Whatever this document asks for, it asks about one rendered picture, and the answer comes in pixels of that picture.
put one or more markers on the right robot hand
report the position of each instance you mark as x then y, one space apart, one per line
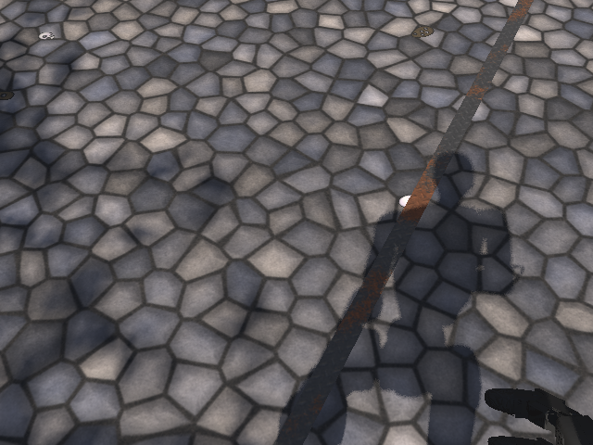
544 410

